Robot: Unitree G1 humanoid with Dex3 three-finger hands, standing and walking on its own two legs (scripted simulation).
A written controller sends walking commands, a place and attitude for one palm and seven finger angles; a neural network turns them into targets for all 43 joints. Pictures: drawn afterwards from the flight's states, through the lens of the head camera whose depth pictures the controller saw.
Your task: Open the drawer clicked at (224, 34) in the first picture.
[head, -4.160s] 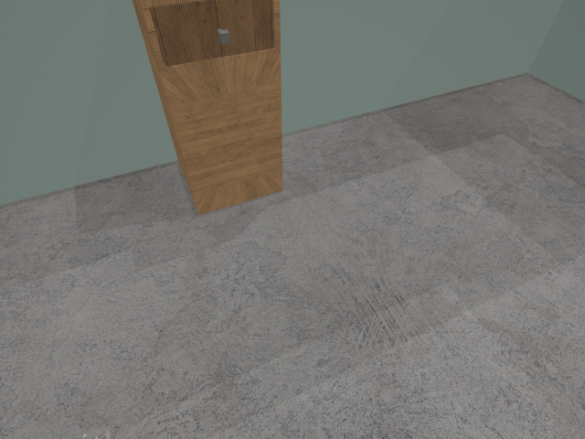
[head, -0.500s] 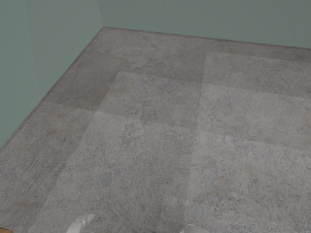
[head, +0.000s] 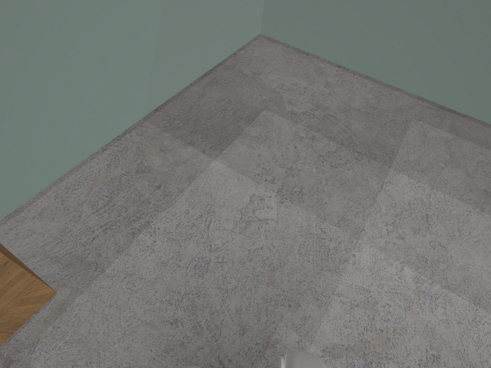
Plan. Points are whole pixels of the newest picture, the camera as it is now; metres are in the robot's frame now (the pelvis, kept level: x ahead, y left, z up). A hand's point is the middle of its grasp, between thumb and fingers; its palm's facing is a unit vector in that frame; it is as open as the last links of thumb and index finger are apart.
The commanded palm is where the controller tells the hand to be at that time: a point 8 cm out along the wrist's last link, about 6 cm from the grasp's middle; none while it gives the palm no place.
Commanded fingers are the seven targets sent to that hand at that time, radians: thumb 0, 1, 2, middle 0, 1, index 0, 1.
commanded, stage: turn to face it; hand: left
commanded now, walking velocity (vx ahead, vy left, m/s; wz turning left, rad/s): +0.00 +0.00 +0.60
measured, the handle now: out of the picture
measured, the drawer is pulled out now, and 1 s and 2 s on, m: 0.00 0.00 0.00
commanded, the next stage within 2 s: take the last steps up to it in 1.48 s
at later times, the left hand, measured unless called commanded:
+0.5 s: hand out of the picture +0.01 +0.15 -0.14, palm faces +0.32 -0.91 -0.26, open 7.4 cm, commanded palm none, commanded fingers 0.00 0.90 0.90 -0.20 -0.30 -0.20 -0.30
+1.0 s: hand out of the picture -0.08 +0.21 -0.15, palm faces +0.61 -0.74 -0.26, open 7.4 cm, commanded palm none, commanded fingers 0.00 0.90 0.90 -0.20 -0.30 -0.20 -0.30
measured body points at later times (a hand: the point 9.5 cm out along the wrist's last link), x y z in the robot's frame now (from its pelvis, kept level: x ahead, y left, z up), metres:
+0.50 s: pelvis -0.01 -0.06 +0.01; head +0.02 -0.07 +0.45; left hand -0.01 +0.20 -0.12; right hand +0.16 -0.29 -0.14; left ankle -0.05 +0.07 -0.65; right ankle +0.01 -0.17 -0.73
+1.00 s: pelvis -0.03 -0.03 +0.01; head -0.01 +0.01 +0.46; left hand -0.11 +0.25 -0.13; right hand +0.20 -0.19 -0.12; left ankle -0.08 +0.06 -0.73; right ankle +0.07 -0.17 -0.67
